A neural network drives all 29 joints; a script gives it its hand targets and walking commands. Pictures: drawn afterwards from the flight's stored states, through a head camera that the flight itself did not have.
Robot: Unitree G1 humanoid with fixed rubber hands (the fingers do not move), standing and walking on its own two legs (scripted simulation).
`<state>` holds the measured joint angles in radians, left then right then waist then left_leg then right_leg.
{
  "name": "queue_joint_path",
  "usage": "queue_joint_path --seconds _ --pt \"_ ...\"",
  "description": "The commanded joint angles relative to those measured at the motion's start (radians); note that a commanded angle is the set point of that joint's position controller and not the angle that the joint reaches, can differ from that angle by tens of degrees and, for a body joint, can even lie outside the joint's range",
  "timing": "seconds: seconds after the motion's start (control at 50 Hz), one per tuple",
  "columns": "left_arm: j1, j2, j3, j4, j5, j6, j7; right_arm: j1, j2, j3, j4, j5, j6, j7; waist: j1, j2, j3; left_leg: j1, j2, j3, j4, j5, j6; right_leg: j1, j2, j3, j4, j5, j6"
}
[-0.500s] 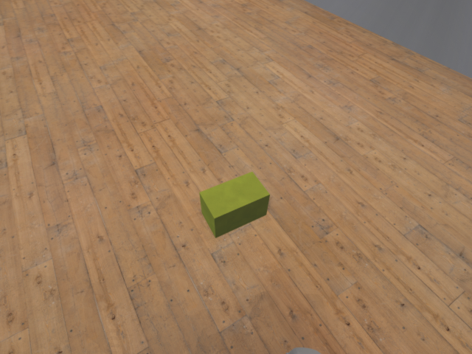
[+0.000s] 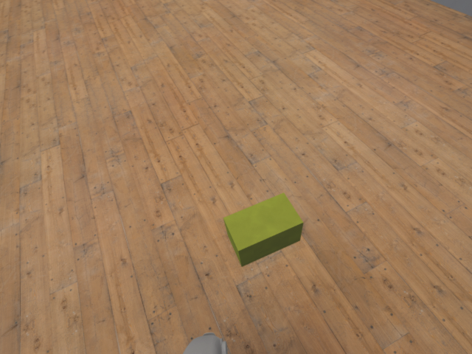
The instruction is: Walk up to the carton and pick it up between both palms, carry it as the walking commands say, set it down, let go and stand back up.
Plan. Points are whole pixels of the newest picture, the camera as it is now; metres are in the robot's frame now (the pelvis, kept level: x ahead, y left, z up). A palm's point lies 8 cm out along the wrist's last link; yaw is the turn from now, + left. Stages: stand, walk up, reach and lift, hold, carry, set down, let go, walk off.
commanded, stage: walk up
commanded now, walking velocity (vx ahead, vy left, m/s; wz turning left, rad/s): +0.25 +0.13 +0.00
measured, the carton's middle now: (262, 229) +0.68 -0.01 -0.68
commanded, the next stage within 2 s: none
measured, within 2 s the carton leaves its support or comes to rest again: neither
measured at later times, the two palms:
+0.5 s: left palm (129, 314) +0.22 +0.27 -0.14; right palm out of the picture +0.10 -0.22 -0.14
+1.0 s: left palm out of the picture +0.14 +0.23 -0.13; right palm out of the picture +0.14 -0.24 -0.15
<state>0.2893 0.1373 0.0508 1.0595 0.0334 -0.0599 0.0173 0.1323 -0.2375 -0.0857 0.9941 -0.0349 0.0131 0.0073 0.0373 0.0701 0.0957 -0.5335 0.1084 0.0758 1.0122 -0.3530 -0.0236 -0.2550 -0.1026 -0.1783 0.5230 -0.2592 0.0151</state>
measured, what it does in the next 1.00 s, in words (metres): steps on the spot: left foot, then right foot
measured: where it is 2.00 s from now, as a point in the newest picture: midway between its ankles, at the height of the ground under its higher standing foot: outside the picture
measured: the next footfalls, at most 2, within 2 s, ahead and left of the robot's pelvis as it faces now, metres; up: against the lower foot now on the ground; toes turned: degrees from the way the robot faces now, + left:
left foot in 0.14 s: +0.16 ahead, +0.17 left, +0.00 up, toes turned +9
right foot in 0.56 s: +0.20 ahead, -0.10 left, +0.00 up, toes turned -7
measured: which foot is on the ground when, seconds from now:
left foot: up 0.00-0.12, down 0.14-0.58, up 0.60-0.98, down 1.00-1.00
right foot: down 0.00-0.14, up 0.16-0.54, down 0.56-1.00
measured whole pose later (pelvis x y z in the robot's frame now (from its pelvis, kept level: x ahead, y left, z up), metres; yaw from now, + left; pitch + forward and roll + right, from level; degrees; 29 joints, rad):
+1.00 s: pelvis +0.09 -0.01 +0.00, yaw +1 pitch +0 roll +0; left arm 0.18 0.14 0.05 1.03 0.02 0.02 0.02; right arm 0.17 -0.21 -0.06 1.07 -0.01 0.06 -0.02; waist 0.02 0.06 0.04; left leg -0.15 0.02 0.00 0.53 -0.35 0.02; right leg -0.33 -0.02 -0.16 0.46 -0.14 -0.06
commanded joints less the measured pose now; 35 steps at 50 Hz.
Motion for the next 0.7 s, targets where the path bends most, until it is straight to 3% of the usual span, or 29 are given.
queue_joint_path --seconds 0.0,0.04,0.06,0.08,0.1,0.12,0.14,0.16,0.18,0.22,0.24,0.28,0.3,0.32,0.34,0.36,0.4,0.44,0.48,0.5,0.52,0.54,0.56,0.58,0.6,0.62,0.64,0.66,0.68 --pt "-0.005 0.162 0.027 -0.046 -0.001 -0.015 -0.005 0.091 0.049 0.018 -0.032 0.014 0.011 0.025 -0.035 -0.315 -0.098 0.157 0.015 -0.013 -0.242 0.138 -0.005 -0.031 -0.219 0.147 -0.283 0.296 -0.137" --pt "-0.029 0.157 0.038 -0.041 -0.015 -0.005 -0.019 0.045 0.054 0.028 -0.049 0.021 -0.014 0.027 -0.033 -0.369 -0.128 0.288 -0.03 0.047 -0.385 0.218 -0.002 -0.047 -0.148 0.111 -0.266 0.042 -0.111" --pt "-0.025 0.166 0.044 -0.021 -0.012 0.003 -0.019 0.05 0.034 0.017 -0.035 0.005 -0.024 0.028 -0.037 -0.316 -0.121 0.372 -0.053 0.086 -0.457 0.243 0.001 -0.08 -0.143 0.085 -0.195 0.023 -0.097" --pt "0.001 0.157 0.046 -0.008 -0.002 0.005 -0.021 0.1 -0.009 -0.003 -0.005 -0.006 -0.034 0.026 -0.051 -0.215 -0.142 0.476 -0.063 0.083 -0.516 0.215 0.011 -0.111 -0.125 0.059 -0.091 0.012 -0.07" --pt "0.039 0.129 0.041 -0.002 0.003 0.007 -0.024 0.151 -0.072 -0.024 0.012 -0.008 -0.045 0.017 -0.078 -0.07 -0.158 0.559 0.01 0.012 -0.588 0.2 0.028 -0.15 -0.088 0.017 0.005 -0.042 -0.044" --pt "0.094 0.083 0.023 -0.012 0.001 0.009 -0.023 0.224 -0.166 -0.052 0.024 -0.012 -0.052 0.001 -0.099 0.198 -0.207 0.643 0.213 -0.211 -0.647 0.224 0.08 -0.247 -0.004 -0.028 0.178 -0.204 -0.01" --pt "0.078 0.062 0.013 -0.039 -0.003 0.023 -0.018 0.273 -0.207 -0.057 0.009 -0.01 -0.055 -0.009 -0.119 0.31 -0.236 0.646 0.374 -0.427 -0.781 0.125 0.169 -0.33 0.012 0.033 0.4 -0.411 0.007" --pt "0.061 0.082 0.017 -0.033 0.012 0.038 -0.009 0.25 -0.19 -0.046 0.009 0.0 -0.051 -0.015 -0.106 0.182 -0.164 0.554 0.392 -0.417 -0.819 0.073 0.21 -0.334 -0.016 0.095 0.514 -0.375 0.012" --pt "0.015 0.094 0.018 -0.027 0.018 0.041 -0.016 0.177 -0.135 -0.033 -0.003 -0.005 -0.051 -0.015 -0.104 0.124 -0.1 0.494 0.359 -0.371 -0.84 0.035 0.203 -0.346 -0.033 0.105 0.568 -0.289 0.016" --pt "0.022 0.103 0.031 0.006 0.029 0.054 -0.019 0.161 -0.116 -0.026 -0.005 0.003 -0.059 -0.027 -0.1 -0.002 -0.066 0.444 0.351 -0.353 -0.789 0.271 0.182 -0.341 -0.033 0.159 0.574 -0.235 0.024" --pt "0.035 0.082 0.029 0.013 0.026 0.057 -0.019 0.14 -0.114 -0.022 -0.006 0.006 -0.062 -0.028 -0.08 0.062 -0.057 0.386 0.314 -0.288 -0.788 0.328 0.169 -0.285 -0.049 0.168 0.538 -0.197 0.02" --pt "0.038 0.069 0.02 0.009 0.012 0.061 -0.02 0.113 -0.087 -0.006 -0.01 0.004 -0.064 -0.027 -0.064 0.122 -0.064 0.356 0.254 -0.185 -0.794 0.313 0.16 -0.215 -0.032 0.155 0.454 -0.151 0.018" --pt "0.034 0.069 0.019 0.0 -0.001 0.073 -0.012 0.095 -0.063 0.011 -0.011 0.003 -0.062 -0.035 -0.051 0.115 -0.055 0.359 0.237 -0.149 -0.756 0.554 0.153 -0.184 -0.007 0.155 0.39 -0.141 0.024" --pt "0.014 0.1 0.03 -0.005 -0.007 0.087 -0.002 0.065 -0.069 0.012 -0.008 0.002 -0.067 -0.043 -0.023 0.121 -0.031 0.381 0.237 -0.105 -0.664 0.993 0.161 -0.164 0.012 0.153 0.33 -0.187 0.031" --pt "0.003 0.12 0.034 -0.02 -0.018 0.093 0.0 0.105 -0.094 -0.001 0.012 0.008 -0.065 -0.044 -0.037 0.156 -0.068 0.435 0.251 -0.102 -0.623 1.144 0.171 -0.178 0.026 0.143 0.311 -0.19 0.035" --pt "-0.017 0.118 0.028 -0.03 -0.021 0.098 0.001 0.124 -0.103 -0.005 0.017 0.012 -0.061 -0.043 -0.048 0.165 -0.098 0.455 0.26 -0.1 -0.607 1.148 0.179 -0.169 0.03 0.136 0.291 -0.173 0.039" --pt "-0.026 0.125 0.02 -0.05 -0.021 0.11 0.0 0.095 -0.106 -0.006 0.003 0.003 -0.046 -0.041 -0.041 0.191 -0.119 0.4 0.257 -0.083 -0.633 0.982 0.188 -0.122 0.041 0.13 0.277 -0.141 0.044" --pt "-0.078 0.147 0.025 -0.087 -0.016 0.129 -0.008 0.116 -0.138 -0.019 0.001 -0.001 -0.03 -0.046 -0.056 0.201 -0.1 0.379 0.314 -0.156 -0.654 0.859 0.209 -0.144 0.027 0.151 0.265 -0.143 0.049" --pt "-0.075 0.142 0.019 -0.102 -0.015 0.124 -0.014 0.088 -0.141 -0.018 -0.006 0.003 -0.012 -0.047 -0.043 0.208 -0.098 0.307 0.282 -0.126 -0.61 0.774 0.174 -0.066 0.022 0.166 0.169 -0.102 0.031" --pt "-0.038 0.164 0.021 -0.089 -0.016 0.111 -0.012 0.048 -0.145 -0.017 -0.013 0.008 -0.003 -0.045 -0.017 0.167 -0.113 0.277 0.24 -0.1 -0.549 0.704 0.131 0.018 0.03 0.157 0.042 0.0 0.013" --pt "-0.008 0.198 0.03 -0.078 -0.009 0.096 -0.01 0.054 -0.106 -0.006 -0.019 0.017 0.003 -0.036 0.0 0.076 -0.143 0.219 0.167 -0.049 -0.451 0.48 0.071 0.133 0.013 0.149 -0.078 0.189 -0.017" --pt "0.023 0.298 0.051 -0.085 0.003 0.079 -0.002 0.084 -0.024 0.013 -0.04 0.026 0.01 -0.028 0.001 -0.256 -0.164 0.12 0.003 0.055 -0.227 0.075 -0.007 0.194 -0.21 0.36 -0.202 0.522 -0.076" --pt "-0.013 0.331 0.047 -0.119 0.002 0.072 0.004 0.123 0.001 0.018 -0.036 0.027 0.034 -0.042 -0.01 -0.38 -0.158 0.061 -0.078 0.02 -0.053 -0.299 -0.021 0.141 -0.357 0.475 -0.191 0.886 -0.179" --pt "-0.041 0.283 0.031 -0.122 0.004 0.063 0.009 0.136 -0.052 0.01 -0.004 0.033 0.057 -0.046 -0.005 -0.277 -0.193 0.095 -0.039 -0.067 0.035 -0.3 -0.02 0.12 -0.362 0.437 -0.174 0.876 -0.226" --pt "-0.086 0.241 0.02 -0.128 0.0 0.063 0.011 0.116 -0.083 0.002 -0.001 0.031 0.065 -0.04 -0.004 -0.252 -0.187 0.077 -0.04 -0.093 0.09 -0.268 -0.018 0.092 -0.335 0.436 -0.183 0.738 -0.222" --pt "-0.128 0.219 0.018 -0.142 -0.011 0.065 0.011 0.134 -0.076 0.005 0.015 0.028 0.061 -0.033 -0.028 -0.234 -0.198 0.099 -0.028 -0.112 0.083 -0.181 -0.006 0.069 -0.272 0.388 -0.234 0.445 -0.189" --pt "-0.16 0.212 0.015 -0.151 -0.012 0.067 0.014 0.131 -0.068 -0.003 0.024 0.024 0.064 -0.025 -0.032 -0.232 -0.161 0.072 -0.045 -0.106 0.111 -0.135 -0.001 0.063 -0.258 0.403 -0.255 0.309 -0.168" --pt "-0.178 0.228 0.016 -0.151 -0.011 0.068 0.018 0.15 -0.051 -0.003 0.037 0.024 0.067 -0.021 -0.051 -0.245 -0.141 0.075 -0.044 -0.118 0.117 -0.103 -0.003 0.06 -0.239 0.376 -0.258 0.305 -0.137" --pt "-0.184 0.238 0.022 -0.147 -0.01 0.065 0.019 0.139 -0.056 -0.007 0.038 0.027 0.069 -0.021 -0.049 -0.272 -0.135 0.07 -0.057 -0.112 0.127 -0.102 -0.01 0.07 -0.234 0.367 -0.239 0.381 -0.147"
